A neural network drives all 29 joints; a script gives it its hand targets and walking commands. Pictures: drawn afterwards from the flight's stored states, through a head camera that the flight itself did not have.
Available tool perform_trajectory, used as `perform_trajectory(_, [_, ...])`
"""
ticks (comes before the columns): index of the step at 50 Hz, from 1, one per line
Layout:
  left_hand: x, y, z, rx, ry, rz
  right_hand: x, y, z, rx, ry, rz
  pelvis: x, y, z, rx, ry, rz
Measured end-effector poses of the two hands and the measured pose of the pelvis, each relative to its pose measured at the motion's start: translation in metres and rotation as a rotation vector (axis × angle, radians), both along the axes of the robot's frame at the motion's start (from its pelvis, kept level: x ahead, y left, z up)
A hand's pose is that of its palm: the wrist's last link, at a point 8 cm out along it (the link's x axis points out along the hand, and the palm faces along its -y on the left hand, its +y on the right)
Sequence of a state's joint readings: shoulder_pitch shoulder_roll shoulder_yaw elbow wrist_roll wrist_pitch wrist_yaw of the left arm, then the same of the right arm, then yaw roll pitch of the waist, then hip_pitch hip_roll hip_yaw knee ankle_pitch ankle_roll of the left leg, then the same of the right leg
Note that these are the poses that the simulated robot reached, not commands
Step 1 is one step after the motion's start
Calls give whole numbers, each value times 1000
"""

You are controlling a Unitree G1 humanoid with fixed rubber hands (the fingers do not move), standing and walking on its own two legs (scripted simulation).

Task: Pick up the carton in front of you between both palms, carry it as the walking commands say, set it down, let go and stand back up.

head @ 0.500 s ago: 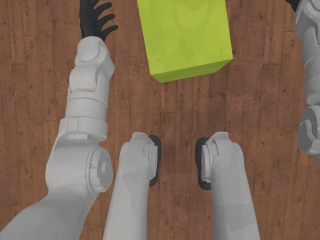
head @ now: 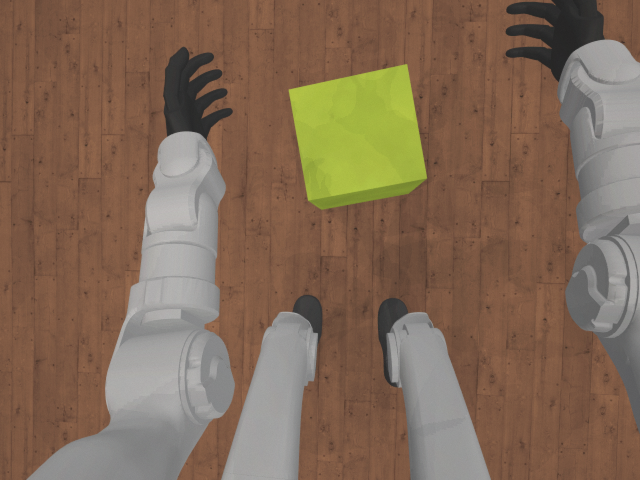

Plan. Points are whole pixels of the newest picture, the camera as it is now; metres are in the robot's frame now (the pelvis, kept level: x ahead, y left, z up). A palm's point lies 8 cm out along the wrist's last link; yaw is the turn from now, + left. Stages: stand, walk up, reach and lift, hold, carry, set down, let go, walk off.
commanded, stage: let go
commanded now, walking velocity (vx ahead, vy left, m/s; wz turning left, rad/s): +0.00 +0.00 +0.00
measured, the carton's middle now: (357, 149) +0.54 -0.01 -0.50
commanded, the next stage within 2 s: stand in 1.36 s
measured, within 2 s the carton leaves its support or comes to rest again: neither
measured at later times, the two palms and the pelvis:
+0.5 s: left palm (71, 244) +0.37 +0.23 +0.01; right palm out of the picture +0.39 -0.22 +0.00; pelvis +0.06 +0.02 +0.10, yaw -2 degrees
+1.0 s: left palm out of the picture +0.26 +0.25 +0.08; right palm out of the picture +0.26 -0.22 +0.08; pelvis +0.10 +0.02 +0.15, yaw -2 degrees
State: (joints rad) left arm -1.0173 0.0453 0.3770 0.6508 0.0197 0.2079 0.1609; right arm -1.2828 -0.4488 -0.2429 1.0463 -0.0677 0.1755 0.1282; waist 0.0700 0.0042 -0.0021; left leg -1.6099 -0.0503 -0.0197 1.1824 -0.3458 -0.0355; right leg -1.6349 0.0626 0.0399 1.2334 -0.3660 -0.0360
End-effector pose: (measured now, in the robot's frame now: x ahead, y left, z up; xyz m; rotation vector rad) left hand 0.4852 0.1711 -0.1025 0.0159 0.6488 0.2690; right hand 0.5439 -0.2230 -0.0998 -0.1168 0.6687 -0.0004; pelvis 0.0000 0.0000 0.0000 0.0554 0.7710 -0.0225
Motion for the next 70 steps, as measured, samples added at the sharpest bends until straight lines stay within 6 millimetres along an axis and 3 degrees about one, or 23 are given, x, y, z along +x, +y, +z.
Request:
perform_trajectory(4, [-4,-1,14,13,10,-30,-6,-2,15,-22,8,-10,7,0,17,-6,-6,-1])
perform_trajectory(8, [-17,0,25,38,37,-93,-27,-5,26,-62,21,-38,16,0,35,-14,-19,-3])
perform_trajectory(17, [-74,28,64,82,128,-227,-105,-8,58,-87,65,-98,41,7,75,-37,-133,-6])
perform_trajectory(26, [-125,57,114,70,144,-243,-155,0,104,-79,67,-83,66,18,106,-52,-293,-7])
perform_trajectory(41, [-211,81,175,65,160,-228,-249,10,159,-77,96,-79,99,25,142,-64,-611,-5])
perform_trajectory(46, [-221,82,183,62,156,-242,-273,8,172,-79,104,-81,103,23,147,-65,-704,-3])
perform_trajectory(52, [-219,77,184,57,150,-260,-292,5,180,-79,122,-82,100,20,148,-68,-789,-5])
perform_trajectory(61, [-220,72,184,62,163,-266,-299,4,181,-72,133,-83,94,19,147,-73,-854,-13])
perform_trajectory(70, [-223,85,186,138,178,-219,-305,0,172,-119,132,-91,92,20,143,-69,-843,-1])
